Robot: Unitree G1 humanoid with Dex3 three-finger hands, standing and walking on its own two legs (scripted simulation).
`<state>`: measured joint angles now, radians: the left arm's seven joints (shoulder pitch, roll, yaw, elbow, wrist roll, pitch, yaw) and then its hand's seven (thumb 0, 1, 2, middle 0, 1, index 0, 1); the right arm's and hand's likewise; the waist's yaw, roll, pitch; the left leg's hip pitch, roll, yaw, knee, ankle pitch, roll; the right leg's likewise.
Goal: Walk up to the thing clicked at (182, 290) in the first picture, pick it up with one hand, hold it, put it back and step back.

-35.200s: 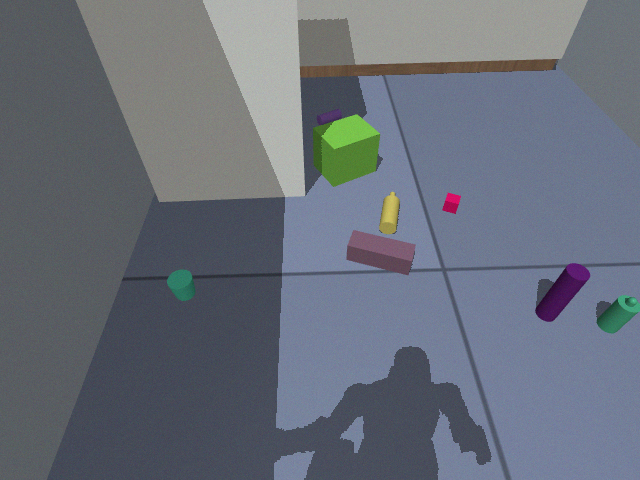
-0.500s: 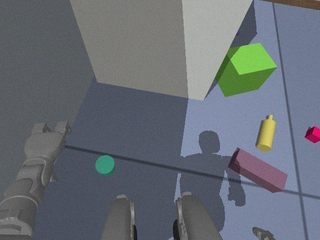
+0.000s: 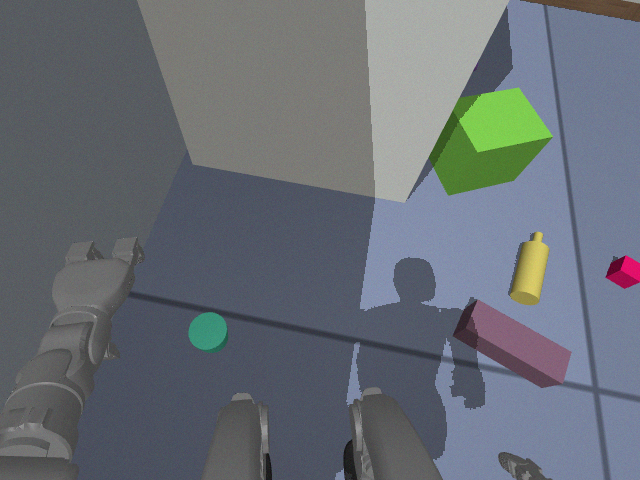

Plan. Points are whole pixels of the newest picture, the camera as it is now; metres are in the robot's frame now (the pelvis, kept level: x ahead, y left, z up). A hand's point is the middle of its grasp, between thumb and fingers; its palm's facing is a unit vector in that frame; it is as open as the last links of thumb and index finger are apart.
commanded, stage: go down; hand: left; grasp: from above
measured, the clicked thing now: (210, 334) +0.43 +0.22 -0.57
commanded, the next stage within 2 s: none
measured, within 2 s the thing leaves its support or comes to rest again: neither
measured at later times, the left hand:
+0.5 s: hand (115, 298) +0.38 +0.27 -0.11, palm faces -0.41 -0.01 -0.91, open 14.3 cm
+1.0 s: hand (113, 301) +0.38 +0.27 -0.11, palm faces -0.42 -0.02 -0.91, open 14.4 cm
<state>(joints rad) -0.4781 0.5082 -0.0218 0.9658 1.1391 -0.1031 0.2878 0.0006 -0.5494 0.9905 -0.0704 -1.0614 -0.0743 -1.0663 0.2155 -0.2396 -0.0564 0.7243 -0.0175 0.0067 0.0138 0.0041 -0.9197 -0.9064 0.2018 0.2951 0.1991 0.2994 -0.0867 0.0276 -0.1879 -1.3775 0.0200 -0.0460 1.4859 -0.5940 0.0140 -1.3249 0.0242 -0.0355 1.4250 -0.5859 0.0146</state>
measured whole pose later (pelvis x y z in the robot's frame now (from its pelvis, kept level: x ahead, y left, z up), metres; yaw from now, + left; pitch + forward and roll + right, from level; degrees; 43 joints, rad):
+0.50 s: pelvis +0.00 +0.00 +0.00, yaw +0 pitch +28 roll -4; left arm -0.54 0.51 -0.03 1.03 1.14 -0.08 0.28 0.00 -0.57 1.00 -0.07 -1.04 -0.07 -1.06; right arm 0.24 -0.24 -0.05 0.72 -0.02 0.01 0.01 0.00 -0.92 -0.91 0.20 0.30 0.20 0.30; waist -0.11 0.03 -0.18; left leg -1.38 0.02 -0.04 1.48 -0.59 0.02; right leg -1.33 0.03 -0.03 1.41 -0.57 0.02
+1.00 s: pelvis +0.00 +0.00 +0.00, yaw +0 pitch +28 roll -4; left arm -0.54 0.52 -0.03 1.04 1.14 -0.10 0.28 0.00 -0.59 1.02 -0.07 -1.03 -0.06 -1.05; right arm 0.24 -0.25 -0.05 0.71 -0.02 0.02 0.01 0.00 -0.92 -0.91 0.20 0.30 0.20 0.30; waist -0.11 0.03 -0.19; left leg -1.38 0.02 -0.05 1.47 -0.58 0.01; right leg -1.32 0.03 -0.04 1.40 -0.57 0.01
